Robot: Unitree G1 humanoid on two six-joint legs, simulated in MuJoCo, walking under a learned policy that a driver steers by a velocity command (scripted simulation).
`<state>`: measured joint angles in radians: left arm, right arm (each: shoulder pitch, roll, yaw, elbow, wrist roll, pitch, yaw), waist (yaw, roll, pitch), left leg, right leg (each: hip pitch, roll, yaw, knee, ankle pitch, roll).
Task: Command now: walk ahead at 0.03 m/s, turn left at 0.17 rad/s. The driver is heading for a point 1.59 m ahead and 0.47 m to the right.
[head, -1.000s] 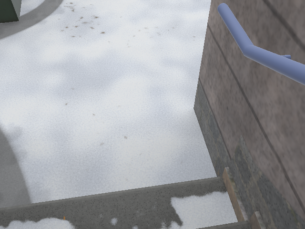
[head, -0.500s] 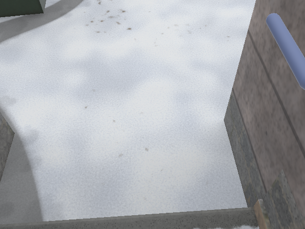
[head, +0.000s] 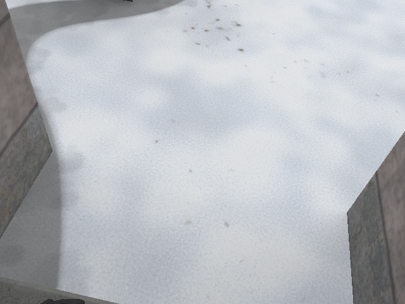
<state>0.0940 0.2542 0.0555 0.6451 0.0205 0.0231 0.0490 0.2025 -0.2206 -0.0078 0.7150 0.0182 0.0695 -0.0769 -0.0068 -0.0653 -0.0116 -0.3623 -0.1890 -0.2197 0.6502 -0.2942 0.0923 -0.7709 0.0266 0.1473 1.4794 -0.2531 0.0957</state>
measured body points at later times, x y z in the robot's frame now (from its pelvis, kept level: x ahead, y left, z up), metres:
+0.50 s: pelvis -0.01 -0.04 +0.01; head +0.01 -0.06 +0.46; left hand +0.15 +0.21 -0.09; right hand +0.14 -0.33 -0.07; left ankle +0.00 +0.08 -0.68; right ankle -0.04 -0.17 -0.72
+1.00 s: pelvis +0.09 -0.07 -0.01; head +0.10 -0.07 +0.44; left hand +0.31 +0.13 -0.12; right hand -0.02 -0.33 -0.13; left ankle +0.01 +0.07 -0.73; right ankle +0.08 -0.29 -0.65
